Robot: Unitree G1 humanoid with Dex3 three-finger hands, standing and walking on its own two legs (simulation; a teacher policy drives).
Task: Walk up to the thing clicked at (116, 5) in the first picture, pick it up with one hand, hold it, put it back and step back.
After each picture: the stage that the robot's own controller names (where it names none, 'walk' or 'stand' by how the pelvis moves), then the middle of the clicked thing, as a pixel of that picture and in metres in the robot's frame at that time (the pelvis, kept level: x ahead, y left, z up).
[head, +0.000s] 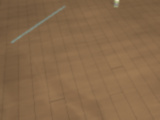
stand; (116, 2) +2.20 -0.57 -0.72
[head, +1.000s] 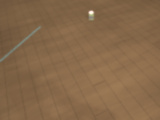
walk; (91, 15) +2.13 -0.03 -0.69
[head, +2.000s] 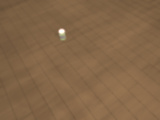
walk; (62, 34) +1.48 +0.30 -0.71
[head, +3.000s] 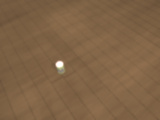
walk; (60, 67) +0.97 +0.27 -0.72
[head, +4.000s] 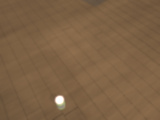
walk; (60, 102) +0.59 +0.23 -0.71
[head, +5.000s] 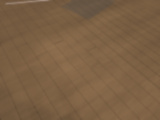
stand; out of the picture +0.42 +0.21 -0.71
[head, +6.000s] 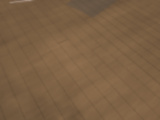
stand; out of the picture +0.38 +0.20 -0.73
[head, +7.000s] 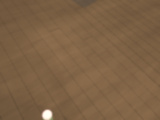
walk; (47, 117) +0.45 +0.17 -0.71
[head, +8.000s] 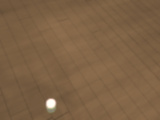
walk; (51, 105) +0.47 +0.16 -0.70
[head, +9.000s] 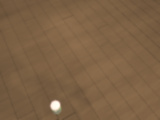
stand; (56, 107) +0.43 +0.19 -0.69
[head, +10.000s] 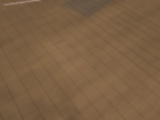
stand; out of the picture +0.38 +0.19 -0.72
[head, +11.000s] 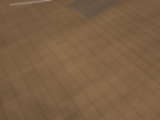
stand; out of the picture +0.41 +0.20 -0.73
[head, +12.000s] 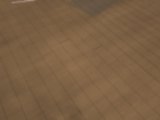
stand; out of the picture +0.39 +0.21 -0.73
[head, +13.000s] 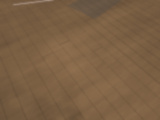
stand; out of the picture +0.40 +0.21 -0.73
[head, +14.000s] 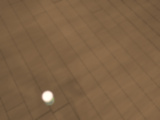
go down; (48, 98) +0.44 +0.20 -0.61
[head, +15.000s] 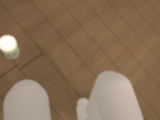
go down; (9, 47) +0.49 +0.24 -0.30
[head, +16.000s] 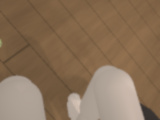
close in; out of the picture +0.48 +0.26 -0.27
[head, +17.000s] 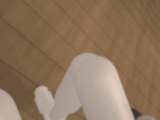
close; out of the picture +0.47 +0.30 -0.24
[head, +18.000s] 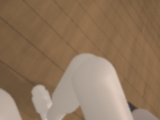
lift; out of the picture +0.46 +0.31 -0.24
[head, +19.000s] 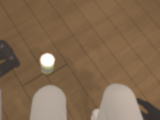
lift; (47, 64) +0.46 +0.17 -0.37
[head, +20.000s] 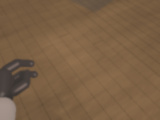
lift; out of the picture +0.40 +0.14 -0.67
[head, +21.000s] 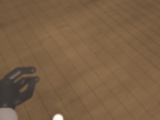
stand; out of the picture +0.39 +0.16 -0.67
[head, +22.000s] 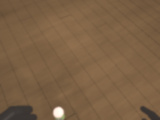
stand; (59, 114) +0.40 +0.15 -0.62
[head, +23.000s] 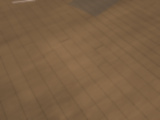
stand; out of the picture +0.37 +0.15 -0.68
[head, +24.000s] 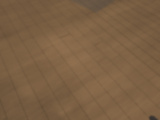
hold; out of the picture +0.38 +0.15 -0.66
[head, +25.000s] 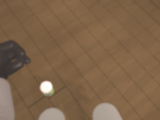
crouch; (47, 89) +0.42 +0.16 -0.51
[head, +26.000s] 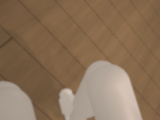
lower; out of the picture +0.45 +0.22 -0.26
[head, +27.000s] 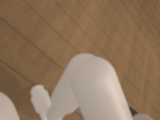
lower; out of the picture +0.44 +0.27 -0.24
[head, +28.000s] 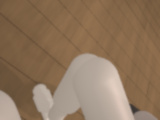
lower; out of the picture +0.44 +0.27 -0.24
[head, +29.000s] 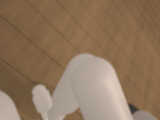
lower; out of the picture +0.44 +0.27 -0.24
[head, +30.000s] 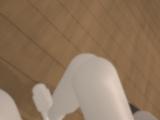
lower; out of the picture +0.44 +0.27 -0.24
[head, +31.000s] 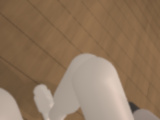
open; out of the picture +0.42 +0.25 -0.23
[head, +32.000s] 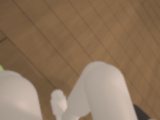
stand; out of the picture +0.37 +0.19 -0.28
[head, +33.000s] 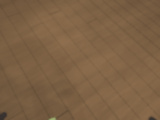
stand; out of the picture +0.31 +0.15 -0.64
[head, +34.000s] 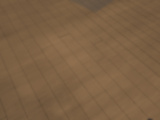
stand; out of the picture +0.29 +0.17 -0.69
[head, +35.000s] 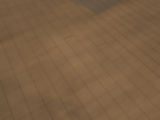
stand; out of the picture +0.28 +0.19 -0.73
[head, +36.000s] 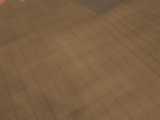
stand; out of the picture +0.27 +0.22 -0.75
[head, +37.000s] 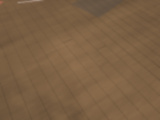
stand; out of the picture +0.23 +0.28 -0.75
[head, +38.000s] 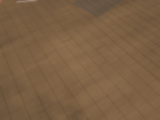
stand; out of the picture +0.21 +0.33 -0.75
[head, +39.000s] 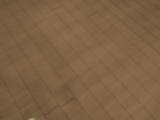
walk; out of the picture +0.27 +0.33 -0.73
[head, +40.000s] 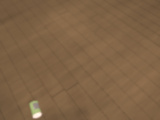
walk; (35, 109) +0.49 +0.44 -0.73
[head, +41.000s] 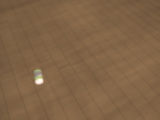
stand; (38, 76) +0.81 +0.43 -0.72
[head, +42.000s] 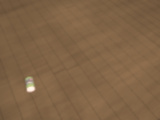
stand; (29, 84) +0.77 +0.47 -0.74
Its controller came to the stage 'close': yes
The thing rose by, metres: 0.01
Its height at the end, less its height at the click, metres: -0.02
